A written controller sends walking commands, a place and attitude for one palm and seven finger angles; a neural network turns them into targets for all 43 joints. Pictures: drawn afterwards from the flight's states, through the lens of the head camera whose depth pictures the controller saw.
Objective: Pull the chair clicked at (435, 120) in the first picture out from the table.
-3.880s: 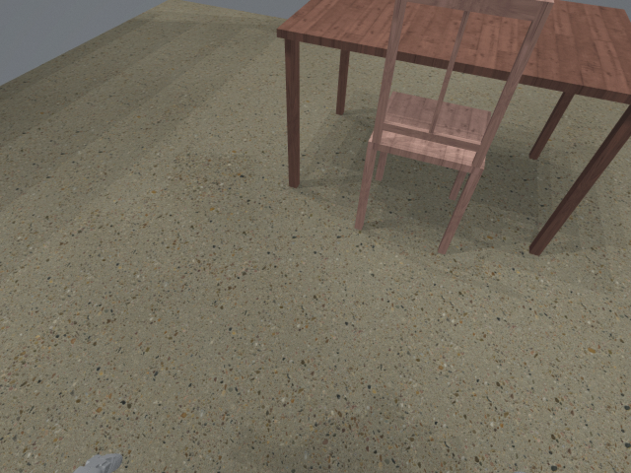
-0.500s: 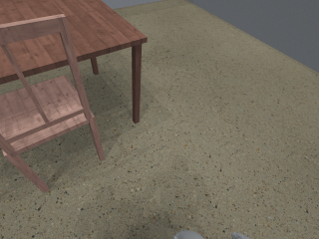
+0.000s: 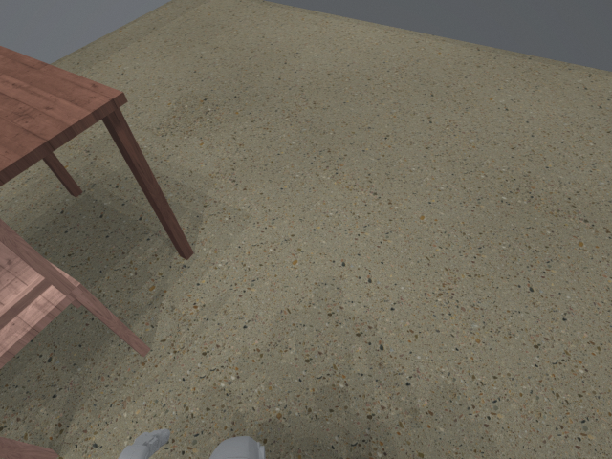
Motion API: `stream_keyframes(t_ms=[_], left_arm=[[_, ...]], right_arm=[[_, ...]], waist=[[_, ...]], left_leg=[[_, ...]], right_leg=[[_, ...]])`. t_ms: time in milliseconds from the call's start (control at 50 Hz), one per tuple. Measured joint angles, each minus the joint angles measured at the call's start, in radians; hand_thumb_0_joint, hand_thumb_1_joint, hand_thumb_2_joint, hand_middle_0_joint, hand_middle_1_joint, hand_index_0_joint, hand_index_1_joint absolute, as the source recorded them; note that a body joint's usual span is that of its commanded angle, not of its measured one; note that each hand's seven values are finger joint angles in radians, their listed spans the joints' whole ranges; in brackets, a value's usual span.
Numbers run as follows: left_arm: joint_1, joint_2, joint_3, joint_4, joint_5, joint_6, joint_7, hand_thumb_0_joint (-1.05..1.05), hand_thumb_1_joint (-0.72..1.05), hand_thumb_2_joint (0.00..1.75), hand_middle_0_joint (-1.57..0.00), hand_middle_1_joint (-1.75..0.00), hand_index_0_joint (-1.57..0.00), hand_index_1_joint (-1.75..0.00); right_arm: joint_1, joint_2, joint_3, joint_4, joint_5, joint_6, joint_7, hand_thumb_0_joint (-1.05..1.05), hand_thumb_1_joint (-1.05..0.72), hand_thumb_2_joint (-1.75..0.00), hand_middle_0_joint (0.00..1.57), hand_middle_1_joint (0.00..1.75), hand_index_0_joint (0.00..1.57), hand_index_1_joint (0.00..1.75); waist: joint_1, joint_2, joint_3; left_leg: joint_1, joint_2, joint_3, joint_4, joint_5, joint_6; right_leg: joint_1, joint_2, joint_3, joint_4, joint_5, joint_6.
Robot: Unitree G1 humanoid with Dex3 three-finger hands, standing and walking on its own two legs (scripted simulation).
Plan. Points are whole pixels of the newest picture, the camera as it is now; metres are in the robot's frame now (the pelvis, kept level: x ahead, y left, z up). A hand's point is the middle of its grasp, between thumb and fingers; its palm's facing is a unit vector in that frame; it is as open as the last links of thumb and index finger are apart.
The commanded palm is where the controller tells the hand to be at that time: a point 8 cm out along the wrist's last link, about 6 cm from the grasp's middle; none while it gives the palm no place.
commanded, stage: walk to a spot facing it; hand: left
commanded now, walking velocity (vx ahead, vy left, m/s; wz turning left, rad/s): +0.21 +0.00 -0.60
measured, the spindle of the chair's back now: out of the picture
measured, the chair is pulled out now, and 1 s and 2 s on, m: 0.00 0.00 0.00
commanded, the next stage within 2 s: turn to face it in 0.62 s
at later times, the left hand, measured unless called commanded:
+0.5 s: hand (161, 456) +0.15 +0.24 -0.17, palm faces -0.22 -0.96 -0.17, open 7.4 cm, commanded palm none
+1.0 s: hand (285, 334) +0.33 +0.06 -0.15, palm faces -0.48 -0.85 -0.20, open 7.4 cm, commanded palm none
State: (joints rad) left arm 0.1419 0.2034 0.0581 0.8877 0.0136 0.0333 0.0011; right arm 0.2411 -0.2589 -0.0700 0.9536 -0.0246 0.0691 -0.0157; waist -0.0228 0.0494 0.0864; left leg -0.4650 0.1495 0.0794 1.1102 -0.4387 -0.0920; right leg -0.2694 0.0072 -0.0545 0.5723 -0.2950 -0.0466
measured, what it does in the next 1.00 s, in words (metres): walks ahead, turning right: left foot, then right foot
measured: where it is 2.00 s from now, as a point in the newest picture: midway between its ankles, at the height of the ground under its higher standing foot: outside the picture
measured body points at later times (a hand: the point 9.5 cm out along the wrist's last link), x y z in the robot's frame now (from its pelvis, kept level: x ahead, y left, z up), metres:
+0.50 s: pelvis +0.07 +0.05 +0.01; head +0.10 +0.08 +0.46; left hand +0.16 +0.29 -0.16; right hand +0.08 -0.21 -0.11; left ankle +0.08 +0.13 -0.73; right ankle +0.02 -0.08 -0.65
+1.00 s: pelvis +0.12 -0.01 +0.00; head +0.14 -0.03 +0.45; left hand +0.36 +0.11 -0.13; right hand -0.01 -0.20 -0.16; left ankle +0.14 +0.12 -0.68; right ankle +0.10 -0.12 -0.73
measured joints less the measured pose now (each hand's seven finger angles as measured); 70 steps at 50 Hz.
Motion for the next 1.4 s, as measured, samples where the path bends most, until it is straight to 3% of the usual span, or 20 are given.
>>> stream_keyframes(t_ms=[100,200,320,360,420,480,560,680,800,820,840,880,940,1060,1160,1180,1200,1260,1320,1400], left_arm=[[0.024,0.004,-0.006,0.010,0.002,-0.007,-0.008,0.01,0.91,0.90,-0.20,-0.30,-0.20,-0.30],[0.070,0.007,-0.008,0.021,0.005,-0.019,-0.016,0.01,0.91,0.90,-0.21,-0.30,-0.21,-0.30],[0.140,0.028,0.003,0.050,0.006,-0.007,-0.019,0.01,0.90,0.90,-0.21,-0.30,-0.21,-0.30],[0.162,0.035,0.012,0.060,0.001,0.006,-0.020,0.01,0.91,0.90,-0.21,-0.30,-0.21,-0.30],[0.164,0.048,0.028,0.086,0.011,0.027,-0.030,0.01,0.91,0.90,-0.20,-0.30,-0.20,-0.30],[0.154,0.060,0.039,0.089,0.017,0.031,-0.043,0.01,0.91,0.90,-0.20,-0.30,-0.20,-0.30],[0.126,0.060,0.041,0.078,0.014,0.034,-0.039,0.01,0.91,0.90,-0.20,-0.30,-0.20,-0.30],[0.050,0.041,0.036,0.064,0.013,0.050,-0.036,0.01,0.91,0.90,-0.20,-0.30,-0.20,-0.30],[-0.035,0.020,0.016,0.042,0.017,0.022,-0.027,0.01,0.91,0.90,-0.20,-0.30,-0.20,-0.30],[-0.043,0.024,0.008,0.035,0.019,0.003,-0.023,0.01,0.91,0.90,-0.20,-0.30,-0.20,-0.30],[-0.058,0.018,0.004,0.038,0.019,-0.019,-0.014,0.01,0.91,0.90,-0.20,-0.30,-0.20,-0.30],[-0.086,-0.003,-0.015,0.045,0.012,-0.046,-0.002,0.01,0.91,0.90,-0.20,-0.30,-0.20,-0.30],[-0.099,-0.027,-0.036,0.055,0.010,-0.051,0.012,0.01,0.91,0.90,-0.20,-0.30,-0.20,-0.30],[-0.096,-0.063,-0.046,0.059,0.013,-0.025,0.021,0.01,0.91,0.90,-0.20,-0.30,-0.20,-0.30],[-0.059,-0.053,-0.029,0.051,0.015,-0.014,0.023,0.01,0.91,0.90,-0.21,-0.30,-0.21,-0.30],[-0.046,-0.046,-0.024,0.049,0.012,-0.010,0.022,0.01,0.90,0.90,-0.21,-0.30,-0.21,-0.30],[-0.030,-0.038,-0.017,0.046,0.008,-0.003,0.021,0.01,0.90,0.90,-0.21,-0.30,-0.21,-0.30],[0.004,0.001,0.008,0.055,0.008,0.030,0.023,0.01,0.91,0.90,-0.21,-0.30,-0.21,-0.30],[0.022,0.036,0.028,0.076,0.012,0.038,0.017,0.01,0.91,0.90,-0.20,-0.30,-0.20,-0.30],[0.047,0.064,0.039,0.080,0.009,0.033,0.014,0.01,0.91,0.90,-0.20,-0.30,-0.20,-0.30]], right_arm=[[-0.019,0.007,0.007,-0.023,-0.007,-0.013,0.013,0.00,-0.91,-0.90,0.20,0.30,0.20,0.30],[-0.044,0.015,0.011,-0.040,-0.005,-0.026,0.023,0.00,-0.91,-0.90,0.20,0.30,0.20,0.30],[-0.067,0.033,0.026,-0.075,0.005,-0.061,0.018,0.00,-0.90,-0.90,0.20,0.30,0.20,0.30],[-0.064,0.036,0.035,-0.092,0.003,-0.085,0.010,0.00,-0.90,-0.90,0.20,0.30,0.20,0.30],[-0.049,0.055,0.052,-0.094,-0.004,-0.093,0.004,0.00,-0.90,-0.90,0.20,0.30,0.20,0.30],[-0.017,0.077,0.063,-0.076,-0.002,-0.092,-0.005,0.00,-0.90,-0.90,0.20,0.30,0.20,0.30],[0.026,0.099,0.065,-0.041,0.003,-0.095,-0.012,0.00,-0.90,-0.90,0.20,0.30,0.20,0.30],[0.077,0.113,0.049,0.009,0.002,-0.082,-0.011,0.00,-0.90,-0.90,0.20,0.30,0.20,0.30],[0.112,0.093,0.023,0.048,-0.001,-0.073,-0.002,0.00,-0.90,-0.90,0.20,0.30,0.20,0.30],[0.131,0.093,0.022,0.055,0.004,-0.072,0.000,0.00,-0.90,-0.90,0.20,0.30,0.20,0.30],[0.132,0.086,0.022,0.068,0.011,-0.066,0.001,0.00,-0.90,-0.90,0.20,0.30,0.20,0.30],[0.121,0.073,0.022,0.091,0.018,-0.046,-0.007,0.00,-0.90,-0.90,0.20,0.30,0.20,0.30],[0.104,0.077,0.025,0.113,0.018,-0.028,-0.009,0.00,-0.91,-0.90,0.20,0.30,0.20,0.30],[0.068,0.102,0.026,0.085,0.011,-0.017,0.009,0.00,-0.91,-0.90,0.20,0.30,0.20,0.30],[0.029,0.108,0.020,0.039,0.007,-0.023,0.026,0.00,-0.91,-0.90,0.20,0.30,0.20,0.30],[0.026,0.104,0.019,0.025,0.006,-0.028,0.028,0.00,-0.91,-0.90,0.20,0.30,0.20,0.30],[0.024,0.099,0.016,0.012,0.003,-0.035,0.031,0.00,-0.91,-0.90,0.20,0.30,0.20,0.30],[0.001,0.096,0.015,-0.013,-0.006,-0.053,0.026,0.00,-0.91,-0.90,0.20,0.30,0.20,0.30],[-0.005,0.092,0.018,-0.022,-0.004,-0.063,0.012,0.00,-0.90,-0.90,0.20,0.30,0.20,0.30],[-0.005,0.079,0.021,-0.022,0.003,-0.065,0.006,0.00,-0.90,-0.90,0.20,0.30,0.20,0.30]], waist=[[0.004,-0.017,-0.033],[0.032,-0.036,-0.053],[0.067,-0.077,-0.067],[0.065,-0.083,-0.072],[0.062,-0.097,-0.061],[0.061,-0.105,-0.049],[0.055,-0.098,-0.025],[0.029,-0.083,0.013],[-0.024,-0.051,0.037],[-0.032,-0.058,0.026],[-0.035,-0.046,0.025],[-0.050,-0.014,0.032],[-0.053,-0.012,0.011],[-0.050,-0.039,-0.026],[-0.024,-0.072,-0.024],[-0.020,-0.075,-0.026],[-0.017,-0.079,-0.031],[-0.009,-0.094,-0.027],[-0.002,-0.097,-0.020],[0.016,-0.086,-0.020]], left_leg=[[-0.017,-0.021,-0.018,-0.064,0.072,-0.014],[0.015,-0.051,-0.027,-0.194,0.065,-0.006],[0.138,-0.108,-0.019,-0.474,0.080,0.021],[0.178,-0.107,-0.006,-0.561,0.154,0.056],[0.208,-0.091,0.042,-0.543,0.143,0.115],[0.273,-0.076,0.082,-0.614,0.150,0.117],[0.331,-0.055,0.132,-0.665,0.151,0.115],[0.372,-0.028,0.209,-0.650,0.103,0.100],[0.369,0.019,0.272,-0.529,0.006,0.060],[0.344,0.022,0.266,-0.468,-0.016,0.053],[0.300,0.029,0.226,-0.371,-0.049,0.048],[0.215,0.008,0.096,-0.198,-0.127,0.051],[0.136,-0.032,0.005,-0.084,-0.129,0.048],[0.054,-0.050,0.011,-0.113,-0.048,0.036],[0.083,-0.060,0.055,-0.290,0.021,0.036],[0.105,-0.062,0.061,-0.361,0.073,0.040],[0.109,-0.070,0.059,-0.398,0.112,0.077],[0.076,-0.091,0.054,-0.370,0.087,0.162],[0.100,-0.116,0.035,-0.455,0.135,0.166],[0.147,-0.144,0.004,-0.586,0.211,0.180]], right_leg=[[0.036,0.024,0.048,-0.088,0.049,-0.009],[0.056,0.046,0.099,-0.125,0.063,-0.005],[0.056,0.060,0.172,-0.088,0.028,0.026],[0.013,0.074,0.185,0.024,-0.070,0.035],[-0.106,0.052,0.115,0.325,-0.173,0.053],[-0.202,0.008,0.057,0.509,-0.097,0.078],[-0.274,-0.031,0.034,0.585,-0.039,0.105],[-0.269,-0.071,-0.009,0.444,-0.013,0.119],[-0.130,-0.052,-0.057,0.111,0.009,0.080],[-0.087,-0.058,-0.059,0.036,0.095,0.064],[-0.091,-0.052,-0.064,0.048,0.082,0.045],[-0.087,-0.043,-0.085,0.088,0.021,0.018],[-0.044,-0.048,-0.102,0.055,0.006,0.015],[0.014,-0.084,-0.161,-0.015,0.026,0.030],[0.009,-0.127,-0.213,0.022,0.005,0.060],[-0.001,-0.137,-0.222,0.050,-0.009,0.069],[-0.021,-0.151,-0.229,0.090,-0.029,0.079],[-0.143,-0.126,-0.111,0.359,-0.211,0.106],[-0.228,-0.097,-0.022,0.560,-0.140,0.121],[-0.250,-0.093,0.024,0.591,-0.061,0.143]])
